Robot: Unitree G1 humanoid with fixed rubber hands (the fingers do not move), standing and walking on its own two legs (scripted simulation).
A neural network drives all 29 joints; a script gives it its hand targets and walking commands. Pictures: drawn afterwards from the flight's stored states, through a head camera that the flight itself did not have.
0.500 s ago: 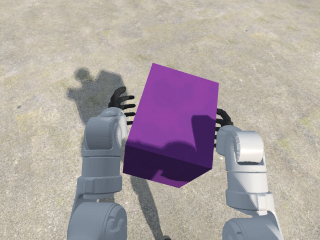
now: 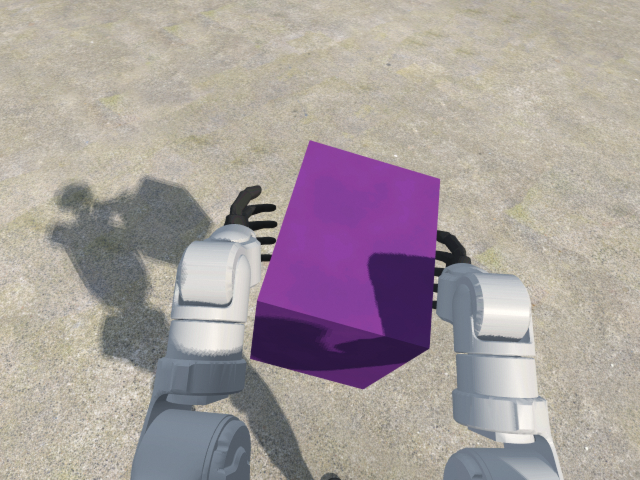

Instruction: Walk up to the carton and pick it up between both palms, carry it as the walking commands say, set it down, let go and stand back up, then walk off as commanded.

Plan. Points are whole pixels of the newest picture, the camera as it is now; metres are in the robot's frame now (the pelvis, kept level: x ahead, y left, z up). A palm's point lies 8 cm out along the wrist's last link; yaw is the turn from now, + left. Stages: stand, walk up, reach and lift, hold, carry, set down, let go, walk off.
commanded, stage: carry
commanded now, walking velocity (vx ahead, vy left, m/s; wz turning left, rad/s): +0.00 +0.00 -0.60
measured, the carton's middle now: (338, 275) +0.39 -0.02 +0.01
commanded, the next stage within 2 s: none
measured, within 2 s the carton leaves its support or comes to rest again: neither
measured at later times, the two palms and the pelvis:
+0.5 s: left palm (363, 250) +0.38 -0.04 +0.09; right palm (578, 342) +0.28 -0.27 +0.07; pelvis +0.00 -0.03 +0.00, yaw -16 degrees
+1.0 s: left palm (304, 220) +0.39 +0.03 +0.13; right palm (528, 306) +0.30 -0.21 +0.11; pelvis +0.01 +0.00 +0.00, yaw -18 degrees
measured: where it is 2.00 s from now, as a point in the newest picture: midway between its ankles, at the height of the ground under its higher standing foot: outside the picture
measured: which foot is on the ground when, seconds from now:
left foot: up 0.00-0.04, down 0.06-0.32, up 0.34-0.72, down 0.74-1.00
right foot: down 0.00-0.06, up 0.08-0.26, down 0.28-1.00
